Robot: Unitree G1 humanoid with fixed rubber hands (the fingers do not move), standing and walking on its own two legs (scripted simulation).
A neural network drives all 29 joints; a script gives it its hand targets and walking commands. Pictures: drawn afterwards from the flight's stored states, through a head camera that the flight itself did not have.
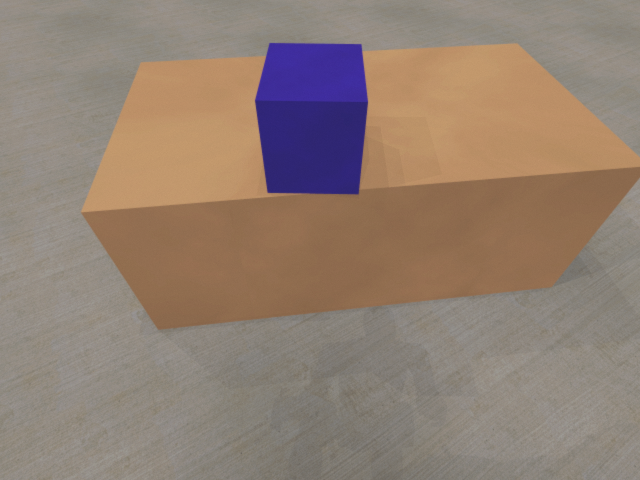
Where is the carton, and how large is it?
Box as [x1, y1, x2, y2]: [255, 43, 367, 193]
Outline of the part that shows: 269,43 255,98 267,191 306,193 358,193 367,106 361,45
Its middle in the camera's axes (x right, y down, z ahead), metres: -0.02 -0.29 +0.96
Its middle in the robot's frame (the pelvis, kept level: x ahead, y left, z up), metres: +0.91 +0.04 -0.06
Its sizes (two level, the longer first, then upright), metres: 0.273 0.227 0.250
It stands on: a pedestal, 0.58 m high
